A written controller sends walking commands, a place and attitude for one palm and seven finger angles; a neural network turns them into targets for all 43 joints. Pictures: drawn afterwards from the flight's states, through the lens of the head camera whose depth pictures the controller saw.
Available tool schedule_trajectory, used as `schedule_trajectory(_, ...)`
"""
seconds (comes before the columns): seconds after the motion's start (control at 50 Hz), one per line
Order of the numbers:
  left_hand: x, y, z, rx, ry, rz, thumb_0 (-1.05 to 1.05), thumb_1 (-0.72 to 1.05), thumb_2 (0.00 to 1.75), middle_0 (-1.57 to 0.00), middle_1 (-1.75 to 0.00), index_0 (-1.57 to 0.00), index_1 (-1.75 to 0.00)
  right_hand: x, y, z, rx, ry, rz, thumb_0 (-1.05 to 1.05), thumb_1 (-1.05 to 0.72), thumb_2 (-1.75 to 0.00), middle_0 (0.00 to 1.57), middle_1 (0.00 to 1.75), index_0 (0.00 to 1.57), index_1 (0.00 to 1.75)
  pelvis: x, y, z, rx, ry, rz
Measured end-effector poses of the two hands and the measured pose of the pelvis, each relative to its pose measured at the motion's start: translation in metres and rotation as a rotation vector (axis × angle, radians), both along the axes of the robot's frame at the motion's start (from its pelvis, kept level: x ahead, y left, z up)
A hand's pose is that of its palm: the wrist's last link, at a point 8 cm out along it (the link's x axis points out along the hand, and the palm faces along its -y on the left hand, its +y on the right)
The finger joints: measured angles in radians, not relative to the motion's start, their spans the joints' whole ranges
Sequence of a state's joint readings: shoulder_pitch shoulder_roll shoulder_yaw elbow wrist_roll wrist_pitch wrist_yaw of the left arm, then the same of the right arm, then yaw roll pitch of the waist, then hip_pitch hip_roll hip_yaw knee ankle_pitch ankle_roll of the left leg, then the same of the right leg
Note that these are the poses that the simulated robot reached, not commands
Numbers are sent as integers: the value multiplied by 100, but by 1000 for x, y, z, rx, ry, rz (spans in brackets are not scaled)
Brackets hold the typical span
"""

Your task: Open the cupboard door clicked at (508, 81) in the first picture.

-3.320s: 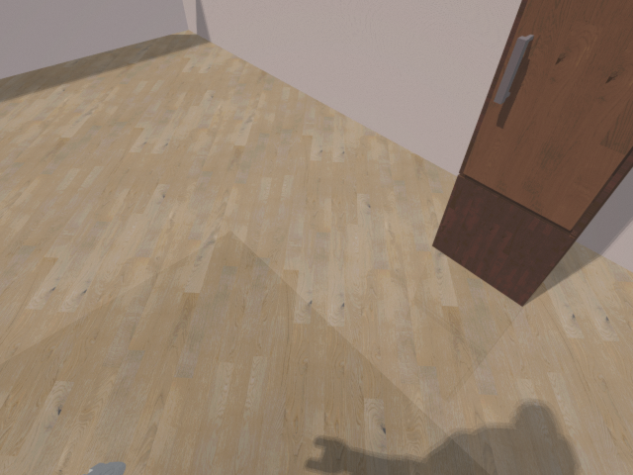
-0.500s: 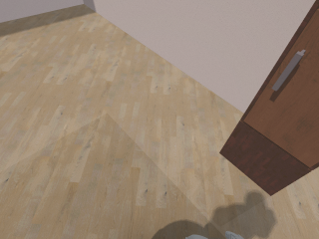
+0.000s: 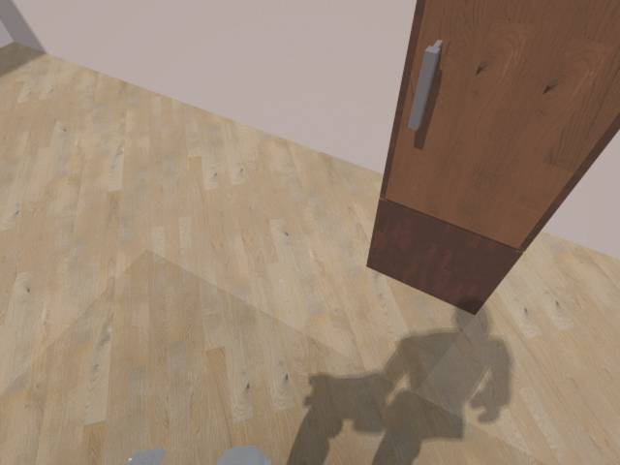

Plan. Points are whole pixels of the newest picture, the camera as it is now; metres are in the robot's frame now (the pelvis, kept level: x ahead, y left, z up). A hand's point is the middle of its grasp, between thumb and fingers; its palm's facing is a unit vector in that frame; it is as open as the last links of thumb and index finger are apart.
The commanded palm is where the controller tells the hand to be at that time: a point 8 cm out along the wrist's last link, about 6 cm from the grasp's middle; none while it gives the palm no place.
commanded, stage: turn to face it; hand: left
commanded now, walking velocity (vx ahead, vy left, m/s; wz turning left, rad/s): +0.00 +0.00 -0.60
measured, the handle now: (425, 86) +0.80 -0.18 +0.04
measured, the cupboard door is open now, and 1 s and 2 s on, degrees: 0 0 0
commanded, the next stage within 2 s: take the last steps up to it in 0.62 s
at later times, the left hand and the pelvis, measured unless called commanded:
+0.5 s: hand (199, 447) +0.16 +0.18 -0.16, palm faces -0.29 -0.93 -0.24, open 7.4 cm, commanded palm none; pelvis +0.00 +0.02 +0.00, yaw -18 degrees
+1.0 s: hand out of the picture +0.13 +0.17 -0.18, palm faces -0.37 -0.92 -0.15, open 7.4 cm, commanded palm none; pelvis +0.01 +0.02 +0.00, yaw -24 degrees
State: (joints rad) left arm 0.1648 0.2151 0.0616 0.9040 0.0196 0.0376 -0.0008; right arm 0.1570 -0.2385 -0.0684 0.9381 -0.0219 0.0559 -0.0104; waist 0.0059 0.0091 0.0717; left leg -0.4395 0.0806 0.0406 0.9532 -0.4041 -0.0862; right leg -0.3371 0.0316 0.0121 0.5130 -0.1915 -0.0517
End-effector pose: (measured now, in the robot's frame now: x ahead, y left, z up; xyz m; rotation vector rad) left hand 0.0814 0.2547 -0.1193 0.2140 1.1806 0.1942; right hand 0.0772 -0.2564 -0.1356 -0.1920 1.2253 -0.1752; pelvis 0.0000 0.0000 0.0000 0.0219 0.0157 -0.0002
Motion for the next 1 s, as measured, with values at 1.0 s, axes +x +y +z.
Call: schedule_trajectory(1.0, 61, -32, -30, -94, 138, -397, 0, 91, 89, -20, -30, -20, -30, -140, 49, 15, -15, 22, -441, 0, -91, -90, 20, 30, 20, 29, 14, 18, 1, -56, -19, -422)
